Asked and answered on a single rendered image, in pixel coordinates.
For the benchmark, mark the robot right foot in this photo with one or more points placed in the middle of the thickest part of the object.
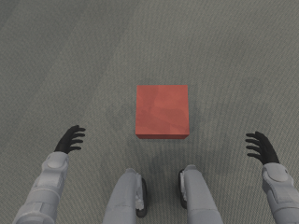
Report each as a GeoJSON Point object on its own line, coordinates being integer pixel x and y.
{"type": "Point", "coordinates": [182, 201]}

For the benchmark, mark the right robot thigh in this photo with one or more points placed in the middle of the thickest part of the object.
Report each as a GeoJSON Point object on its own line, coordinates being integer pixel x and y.
{"type": "Point", "coordinates": [201, 208]}

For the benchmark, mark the robot right hand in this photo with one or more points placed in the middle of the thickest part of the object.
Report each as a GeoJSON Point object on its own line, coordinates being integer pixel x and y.
{"type": "Point", "coordinates": [268, 154]}

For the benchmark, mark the robot left hand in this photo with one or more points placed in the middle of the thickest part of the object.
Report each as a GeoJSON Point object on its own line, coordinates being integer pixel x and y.
{"type": "Point", "coordinates": [66, 141]}

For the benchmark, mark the right robot forearm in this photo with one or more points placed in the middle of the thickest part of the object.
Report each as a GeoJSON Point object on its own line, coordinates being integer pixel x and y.
{"type": "Point", "coordinates": [282, 196]}

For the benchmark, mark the left robot forearm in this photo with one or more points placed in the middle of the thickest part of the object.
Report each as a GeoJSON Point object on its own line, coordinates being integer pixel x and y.
{"type": "Point", "coordinates": [42, 201]}

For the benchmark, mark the carton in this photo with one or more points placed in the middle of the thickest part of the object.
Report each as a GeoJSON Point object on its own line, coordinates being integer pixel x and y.
{"type": "Point", "coordinates": [162, 112]}

